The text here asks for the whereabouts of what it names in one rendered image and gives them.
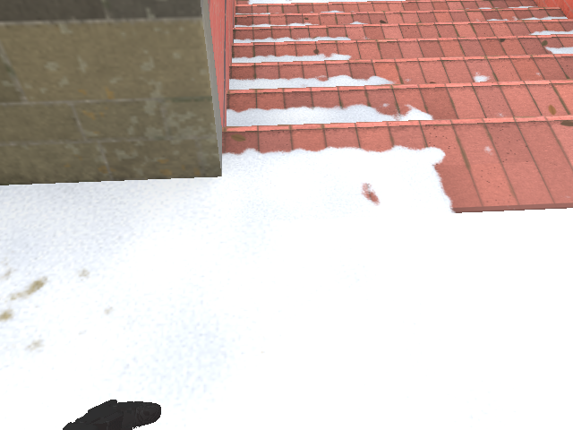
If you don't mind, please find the left robot hand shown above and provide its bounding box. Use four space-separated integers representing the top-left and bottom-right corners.
63 400 161 430

